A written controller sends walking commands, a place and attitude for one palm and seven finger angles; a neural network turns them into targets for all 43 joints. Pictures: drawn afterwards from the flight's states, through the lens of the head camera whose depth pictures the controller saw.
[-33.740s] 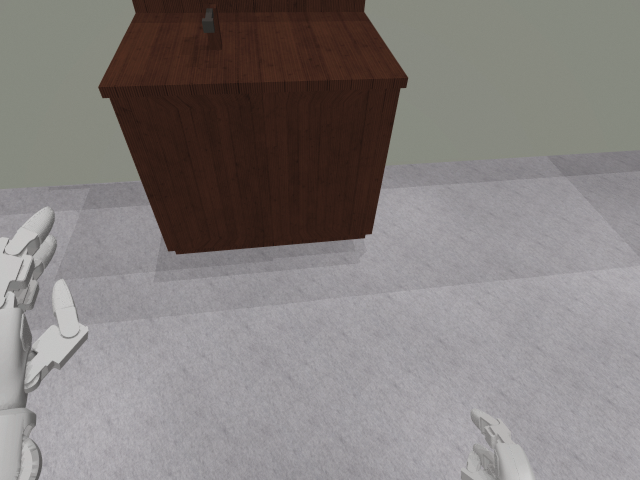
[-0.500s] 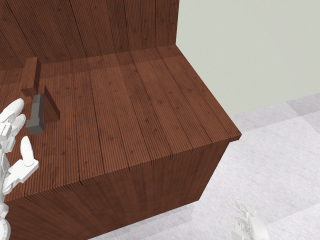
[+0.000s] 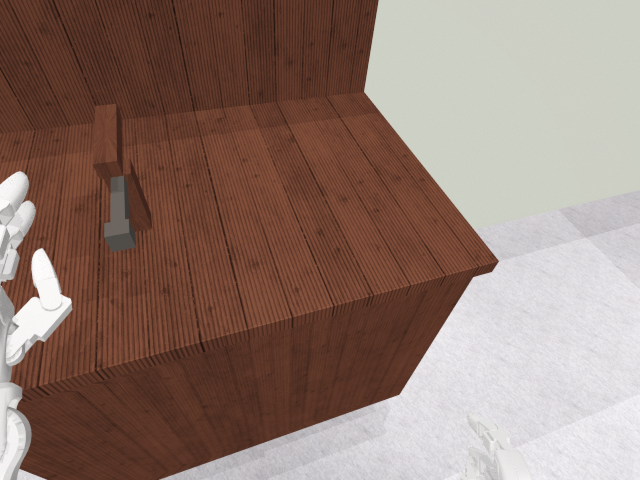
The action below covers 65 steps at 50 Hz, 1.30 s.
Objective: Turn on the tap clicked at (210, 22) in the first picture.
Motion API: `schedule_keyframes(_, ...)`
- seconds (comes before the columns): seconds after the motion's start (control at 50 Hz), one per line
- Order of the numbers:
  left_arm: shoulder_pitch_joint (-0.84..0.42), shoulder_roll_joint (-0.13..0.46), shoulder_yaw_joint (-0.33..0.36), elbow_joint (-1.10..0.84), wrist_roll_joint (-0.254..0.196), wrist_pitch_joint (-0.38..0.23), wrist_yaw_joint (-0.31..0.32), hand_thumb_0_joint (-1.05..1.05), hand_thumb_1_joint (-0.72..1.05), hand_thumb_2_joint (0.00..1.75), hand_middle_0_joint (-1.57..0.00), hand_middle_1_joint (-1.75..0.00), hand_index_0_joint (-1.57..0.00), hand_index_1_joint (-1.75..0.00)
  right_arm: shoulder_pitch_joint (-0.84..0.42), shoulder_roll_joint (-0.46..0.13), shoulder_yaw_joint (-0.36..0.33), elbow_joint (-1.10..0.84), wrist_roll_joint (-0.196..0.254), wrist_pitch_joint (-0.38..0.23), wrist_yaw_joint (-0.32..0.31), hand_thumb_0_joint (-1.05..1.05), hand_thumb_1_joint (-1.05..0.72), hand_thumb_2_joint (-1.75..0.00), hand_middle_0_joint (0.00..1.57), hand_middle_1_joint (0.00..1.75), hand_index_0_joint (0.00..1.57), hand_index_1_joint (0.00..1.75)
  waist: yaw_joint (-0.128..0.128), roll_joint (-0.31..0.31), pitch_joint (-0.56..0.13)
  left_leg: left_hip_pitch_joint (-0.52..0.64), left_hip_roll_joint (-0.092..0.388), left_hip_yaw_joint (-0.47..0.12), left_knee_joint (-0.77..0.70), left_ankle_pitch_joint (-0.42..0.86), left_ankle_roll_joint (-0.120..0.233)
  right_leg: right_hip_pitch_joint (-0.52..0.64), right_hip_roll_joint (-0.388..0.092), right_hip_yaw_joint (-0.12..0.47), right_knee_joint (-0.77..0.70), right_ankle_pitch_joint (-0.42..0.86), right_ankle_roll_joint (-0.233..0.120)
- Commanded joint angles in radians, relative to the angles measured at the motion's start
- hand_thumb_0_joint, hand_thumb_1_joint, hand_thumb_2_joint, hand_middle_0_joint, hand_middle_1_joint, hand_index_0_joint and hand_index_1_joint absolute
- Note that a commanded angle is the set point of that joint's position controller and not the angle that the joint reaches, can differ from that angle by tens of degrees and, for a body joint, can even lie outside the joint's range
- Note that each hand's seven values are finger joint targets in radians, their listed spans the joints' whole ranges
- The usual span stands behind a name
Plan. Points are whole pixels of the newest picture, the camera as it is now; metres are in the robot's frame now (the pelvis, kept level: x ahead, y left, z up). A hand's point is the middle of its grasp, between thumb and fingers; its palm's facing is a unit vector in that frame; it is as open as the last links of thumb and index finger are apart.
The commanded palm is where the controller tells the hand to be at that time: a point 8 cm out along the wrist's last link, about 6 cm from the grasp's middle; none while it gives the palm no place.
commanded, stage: come to a stop and stand still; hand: left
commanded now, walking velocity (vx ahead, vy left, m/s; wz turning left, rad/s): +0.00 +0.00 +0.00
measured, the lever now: (120, 235) +0.36 +0.29 +0.10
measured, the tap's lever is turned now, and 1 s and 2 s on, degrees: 0 0 0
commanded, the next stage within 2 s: look again from close up in 0.58 s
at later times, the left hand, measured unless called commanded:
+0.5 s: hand (42, 295) +0.23 +0.29 +0.16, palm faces +0.40 -0.85 -0.34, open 7.4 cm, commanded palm +0.17 +0.32 +0.18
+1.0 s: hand (62, 302) +0.22 +0.27 +0.16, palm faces +0.40 -0.85 -0.35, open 7.4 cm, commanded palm +0.17 +0.30 +0.18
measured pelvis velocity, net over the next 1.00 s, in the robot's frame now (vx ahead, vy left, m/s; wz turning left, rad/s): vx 0.01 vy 0.02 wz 0.02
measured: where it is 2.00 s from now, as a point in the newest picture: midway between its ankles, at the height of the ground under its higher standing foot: outside the picture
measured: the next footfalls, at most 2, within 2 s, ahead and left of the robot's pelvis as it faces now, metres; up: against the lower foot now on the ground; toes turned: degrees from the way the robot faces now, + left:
none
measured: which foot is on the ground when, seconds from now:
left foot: down 0.00-1.00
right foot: down 0.00-1.00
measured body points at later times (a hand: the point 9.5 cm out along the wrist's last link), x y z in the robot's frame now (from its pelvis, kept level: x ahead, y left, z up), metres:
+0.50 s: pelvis +0.01 +0.04 +0.00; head +0.02 +0.06 +0.45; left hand +0.20 +0.33 +0.18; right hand +0.19 -0.18 -0.06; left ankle +0.02 +0.09 -0.74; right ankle +0.03 -0.10 -0.74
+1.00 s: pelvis +0.01 +0.02 +0.01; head +0.02 +0.03 +0.45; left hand +0.19 +0.31 +0.18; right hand +0.20 -0.20 -0.07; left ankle +0.02 +0.09 -0.74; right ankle +0.03 -0.10 -0.74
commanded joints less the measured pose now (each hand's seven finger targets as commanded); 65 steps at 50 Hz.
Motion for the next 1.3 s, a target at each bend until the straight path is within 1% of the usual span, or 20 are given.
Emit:
schedule_keyframes(0.0, -0.105, 0.154, 0.041, -0.224, 0.020, -0.054, 0.003, 0.00, 0.90, 0.90, -0.20, -0.30, -0.20, -0.30, -0.120, -0.138, -0.046, -0.183, 0.000, -0.063, 0.002, 0.00, -0.90, -0.90, 0.20, 0.30, 0.20, 0.30, -0.009, 0.106, -0.099, -0.100, 0.158, -0.168, -0.203, -0.080, 0.017, 0.132, -0.070, 0.070, -0.063, -0.012, 0.017)
schedule_keyframes(0.02, -0.092, 0.161, 0.052, -0.228, 0.020, -0.053, 0.003, 0.00, 0.90, 0.90, -0.20, -0.30, -0.20, -0.30, -0.120, -0.137, -0.047, -0.186, -0.001, -0.061, 0.003, 0.00, -0.90, -0.90, 0.20, 0.30, 0.20, 0.30, -0.009, 0.082, -0.109, -0.086, 0.150, -0.160, -0.195, -0.068, 0.012, 0.134, -0.073, 0.073, -0.081, -0.002, 0.016)
schedule_keyframes(0.14, -0.079, 0.187, 0.088, -0.236, 0.019, -0.054, 0.001, 0.00, 0.90, 0.90, -0.20, -0.30, -0.20, -0.30, -0.124, -0.132, -0.038, -0.191, -0.003, -0.046, 0.003, 0.00, -0.90, -0.90, 0.20, 0.30, 0.20, 0.30, -0.013, 0.141, -0.099, -0.081, 0.137, -0.159, -0.224, -0.064, -0.015, 0.146, -0.056, 0.051, -0.094, 0.029, 0.013)
schedule_keyframes(0.22, -0.094, 0.149, 0.049, -0.215, 0.018, -0.051, -0.007, 0.00, 0.90, 0.90, -0.20, -0.30, -0.20, -0.30, -0.114, -0.132, -0.041, -0.197, -0.003, -0.039, 0.003, 0.00, -0.90, -0.90, 0.20, 0.30, 0.20, 0.30, -0.016, 0.131, -0.091, -0.069, 0.141, -0.156, -0.227, -0.049, -0.023, 0.144, -0.055, 0.053, -0.099, 0.046, 0.015)
schedule_keyframes(0.44, -0.061, 0.176, 0.067, -0.276, 0.015, -0.046, 0.000, 0.00, 0.90, 0.90, -0.20, -0.30, -0.20, -0.30, -0.129, -0.135, -0.048, -0.197, 0.002, -0.022, 0.004, 0.00, -0.90, -0.90, 0.20, 0.30, 0.20, 0.30, -0.014, 0.145, -0.155, 0.060, 0.123, -0.137, -0.167, 0.281, -0.091, 0.135, -0.055, 0.025, -0.081, 0.135, 0.010)
schedule_keyframes(0.54, -0.017, 0.191, 0.091, -0.272, 0.008, -0.046, 0.002, 0.00, 0.90, 0.90, -0.20, -0.30, -0.20, -0.30, -0.131, -0.133, -0.051, -0.200, 0.004, -0.013, 0.002, 0.00, -0.90, -0.90, 0.20, 0.30, 0.20, 0.30, -0.014, 0.121, -0.162, 0.048, 0.121, -0.129, -0.151, 0.296, -0.088, 0.157, -0.063, 0.024, -0.091, 0.161, 0.009)
schedule_keyframes(0.56, -0.006, 0.158, 0.063, -0.253, 0.001, -0.045, -0.002, 0.00, 0.90, 0.90, -0.20, -0.30, -0.20, -0.30, -0.122, -0.137, -0.049, -0.197, -0.001, -0.008, 0.003, 0.00, -0.90, -0.90, 0.20, 0.30, 0.20, 0.30, -0.017, 0.109, -0.155, 0.034, 0.116, -0.130, -0.154, 0.288, -0.085, 0.160, -0.060, 0.021, -0.091, 0.160, 0.010)
schedule_keyframes(0.64, -0.011, 0.191, 0.089, -0.285, 0.003, -0.046, 0.003, 0.00, 0.90, 0.90, -0.20, -0.30, -0.20, -0.30, -0.135, -0.136, -0.051, -0.198, 0.005, -0.010, -0.003, 0.00, -0.90, -0.90, 0.20, 0.30, 0.20, 0.30, -0.015, 0.144, -0.160, 0.034, 0.116, -0.129, -0.156, 0.271, -0.085, 0.165, -0.067, 0.028, -0.090, 0.162, 0.009)
schedule_keyframes(0.68, -0.003, 0.170, 0.069, -0.268, -0.001, -0.044, 0.000, 0.00, 0.90, 0.90, -0.20, -0.30, -0.20, -0.30, -0.124, -0.139, -0.054, -0.200, 0.003, -0.009, -0.002, 0.00, -0.90, -0.90, 0.20, 0.30, 0.20, 0.30, -0.015, 0.108, -0.159, 0.024, 0.118, -0.130, -0.151, 0.257, -0.076, 0.175, -0.073, 0.031, -0.096, 0.169, 0.008)
schedule_keyframes(0.78, -0.020, 0.165, 0.058, -0.254, 0.000, -0.039, 0.004, 0.00, 0.90, 0.90, -0.20, -0.30, -0.20, -0.30, -0.134, -0.140, -0.052, -0.196, 0.003, -0.008, -0.008, 0.00, -0.90, -0.90, 0.20, 0.30, 0.20, 0.30, -0.016, 0.116, -0.131, -0.009, 0.112, -0.135, -0.174, 0.137, -0.057, 0.168, -0.080, 0.050, -0.113, 0.131, 0.008)
schedule_keyframes(0.82, -0.017, 0.166, 0.062, -0.243, 0.000, -0.038, 0.007, 0.00, 0.90, 0.90, -0.20, -0.30, -0.20, -0.30, -0.131, -0.138, -0.051, -0.196, 0.002, -0.009, -0.010, 0.00, -0.90, -0.90, 0.20, 0.30, 0.20, 0.30, -0.016, 0.084, -0.131, -0.017, 0.109, -0.129, -0.166, 0.101, -0.040, 0.172, -0.089, 0.064, -0.125, 0.134, 0.007)
schedule_keyframes(1.04, -0.022, 0.181, 0.068, -0.272, -0.002, -0.027, 0.014, 0.00, 0.90, 0.90, -0.20, -0.30, -0.20, -0.30, -0.154, -0.137, -0.047, -0.189, 0.006, -0.011, -0.017, 0.00, -0.90, -0.90, 0.20, 0.30, 0.20, 0.30, -0.017, 0.114, -0.137, 0.017, 0.101, -0.125, -0.155, 0.132, -0.032, 0.153, -0.094, 0.078, -0.139, 0.150, 0.003)
schedule_keyframes(1.06, -0.013, 0.156, 0.047, -0.253, -0.006, -0.028, 0.011, 0.00, 0.90, 0.90, -0.20, -0.30, -0.20, -0.30, -0.142, -0.141, -0.044, -0.187, -0.001, -0.007, -0.016, 0.00, -0.90, -0.90, 0.20, 0.30, 0.20, 0.30, -0.018, 0.106, -0.133, 0.001, 0.099, -0.127, -0.163, 0.125, -0.031, 0.158, -0.089, 0.067, -0.140, 0.137, 0.006)
schedule_keyframes(1.14, 0.014, 0.181, 0.077, -0.258, -0.008, -0.022, 0.015, 0.00, 0.90, 0.90, -0.20, -0.30, -0.20, -0.30, -0.153, -0.137, -0.048, -0.191, 0.006, -0.005, -0.017, 0.00, -0.90, -0.90, 0.20, 0.30, 0.20, 0.30, -0.017, 0.088, -0.146, 0.016, 0.103, -0.122, -0.141, 0.163, -0.029, 0.164, -0.102, 0.079, -0.142, 0.178, 0.002)
schedule_keyframes(1.16, -1.040, 0.967, 0.625, -0.519, 0.156, -0.127, 0.010, 0.00, 0.90, 0.90, -0.20, -0.30, -0.20, -0.30, -0.020, -0.167, -0.036, -0.182, -0.038, -0.050, -0.013, 0.00, -0.90, -0.90, 0.20, 0.30, 0.20, 0.30, -0.010, -0.037, 0.020, -0.133, 0.111, -0.054, -0.021, 0.218, 0.005, -0.006, -0.102, 0.105, -0.210, 0.173, 0.094)
schedule_keyframes(1.18, -0.466, 0.362, 0.250, 0.077, 0.055, -0.089, -0.036, 0.00, 0.90, 0.90, -0.20, -0.30, -0.20, -0.30, -0.103, -0.055, 0.002, -0.137, -0.010, -0.046, -0.011, 0.00, -0.90, -0.90, 0.20, 0.30, 0.20, 0.30, -0.018, -0.015, -0.219, 0.032, 0.060, -0.078, -0.060, 0.274, 0.001, 0.045, -0.147, 0.092, -0.131, 0.146, -0.016)
schedule_keyframes(1.2, -0.181, 0.245, 0.166, 0.124, 0.022, -0.084, -0.048, 0.00, 0.90, 0.90, -0.20, -0.30, -0.20, -0.30, -0.075, -0.143, -0.059, -0.177, -0.014, -0.066, -0.009, 0.00, -0.90, -0.90, 0.20, 0.30, 0.20, 0.30, 0.026, 0.099, -0.207, 0.067, 0.074, -0.079, -0.036, 0.270, -0.028, 0.088, -0.131, 0.213, -0.147, 0.256, -0.016)
schedule_keyframes(1.22, -0.132, 0.171, 0.067, -0.036, -0.006, -0.097, -0.057, 0.00, 0.90, 0.90, -0.20, -0.30, -0.20, -0.30, -0.063, -0.147, -0.060, -0.178, -0.004, -0.063, 0.009, 0.00, -0.90, -0.90, 0.20, 0.30, 0.20, 0.30, 0.003, 0.163, -0.230, 0.044, 0.076, -0.084, -0.063, 0.257, -0.026, 0.155, -0.141, 0.179, -0.113, 0.256, -0.009)
schedule_keyframes(1.24, -0.020, 0.055, -0.022, -0.074, -0.026, -0.100, -0.060, 0.00, 0.90, 0.90, -0.20, -0.30, -0.20, -0.30, -0.100, -0.129, -0.054, -0.182, 0.012, -0.068, 0.031, 0.00, -0.90, -0.90, 0.20, 0.30, 0.20, 0.30, 0.000, 0.218, -0.255, 0.069, 0.091, -0.076, -0.076, 0.298, -0.021, 0.172, -0.122, 0.125, -0.067, 0.244, -0.010)
schedule_keyframes(1.28, 0.029, 0.123, -0.005, -0.192, -0.019, -0.093, -0.044, 0.00, 0.90, 0.90, -0.20, -0.30, -0.20, -0.30, -0.099, -0.153, -0.061, -0.197, 0.006, -0.065, 0.046, 0.00, -0.90, -0.90, 0.20, 0.30, 0.20, 0.30, 0.010, 0.125, -0.221, 0.012, 0.112, -0.102, -0.097, 0.270, -0.020, 0.163, -0.104, 0.100, -0.063, 0.187, 0.005)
